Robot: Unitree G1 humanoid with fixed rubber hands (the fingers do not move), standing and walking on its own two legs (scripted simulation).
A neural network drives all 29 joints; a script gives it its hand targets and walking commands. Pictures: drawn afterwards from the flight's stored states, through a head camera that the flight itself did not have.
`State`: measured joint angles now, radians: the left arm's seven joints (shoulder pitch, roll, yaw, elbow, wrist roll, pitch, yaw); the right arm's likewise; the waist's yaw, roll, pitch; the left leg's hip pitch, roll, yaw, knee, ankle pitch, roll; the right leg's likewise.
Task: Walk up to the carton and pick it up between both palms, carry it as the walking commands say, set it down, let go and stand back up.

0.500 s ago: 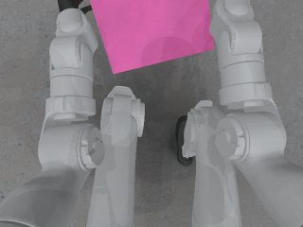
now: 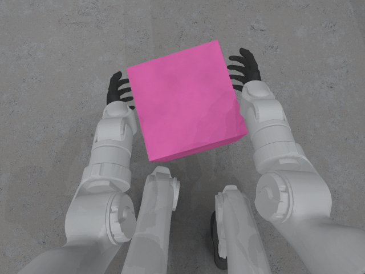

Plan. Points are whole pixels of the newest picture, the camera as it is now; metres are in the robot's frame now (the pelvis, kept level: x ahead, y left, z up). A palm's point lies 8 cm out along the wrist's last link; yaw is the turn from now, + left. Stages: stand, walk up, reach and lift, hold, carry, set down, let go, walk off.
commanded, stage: reach and lift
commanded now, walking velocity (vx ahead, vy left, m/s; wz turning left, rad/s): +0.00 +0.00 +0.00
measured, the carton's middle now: (187, 109) +0.47 +0.08 -0.14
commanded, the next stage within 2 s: none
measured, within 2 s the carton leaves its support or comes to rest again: neither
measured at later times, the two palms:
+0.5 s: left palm (114, 98) +0.41 +0.22 +0.00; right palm (267, 75) +0.50 -0.05 +0.02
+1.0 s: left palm (102, 87) +0.39 +0.21 +0.08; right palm (295, 60) +0.48 -0.06 +0.11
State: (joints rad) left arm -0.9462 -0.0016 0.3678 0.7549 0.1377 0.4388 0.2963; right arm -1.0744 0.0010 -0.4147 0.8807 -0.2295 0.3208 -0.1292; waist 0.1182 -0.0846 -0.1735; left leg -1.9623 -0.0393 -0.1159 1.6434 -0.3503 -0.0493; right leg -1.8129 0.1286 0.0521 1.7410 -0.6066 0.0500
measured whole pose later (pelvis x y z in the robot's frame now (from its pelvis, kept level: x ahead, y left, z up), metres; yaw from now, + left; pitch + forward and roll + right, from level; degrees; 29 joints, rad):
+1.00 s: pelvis +0.06 +0.00 +0.14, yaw +2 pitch +34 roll -2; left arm -0.57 -0.12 0.39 0.62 0.18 0.32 0.25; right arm -0.69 0.12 -0.36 0.73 -0.25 0.24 -0.09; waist 0.10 -0.08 -0.27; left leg -1.41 -0.01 -0.09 1.11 -0.29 -0.04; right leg -1.28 0.10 0.10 1.19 -0.50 0.03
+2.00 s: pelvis +0.09 -0.01 +0.25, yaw +3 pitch +15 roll +0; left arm -0.37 -0.18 0.35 0.51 0.26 0.45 0.21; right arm -0.44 0.18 -0.35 0.57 -0.32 0.37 -0.04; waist 0.10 -0.03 -0.17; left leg -0.63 0.00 -0.08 0.46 -0.09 -0.04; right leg -0.53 0.05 0.12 0.55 -0.28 0.01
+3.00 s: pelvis +0.10 +0.00 +0.27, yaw +5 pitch -2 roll +0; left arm -0.34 -0.17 0.25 0.44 0.29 0.77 0.21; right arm -0.37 0.18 -0.32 0.48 -0.31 0.64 -0.05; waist 0.04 -0.03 -0.14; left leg -0.21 -0.01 -0.10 0.33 -0.08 -0.03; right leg -0.07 0.02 0.10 0.34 -0.24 0.01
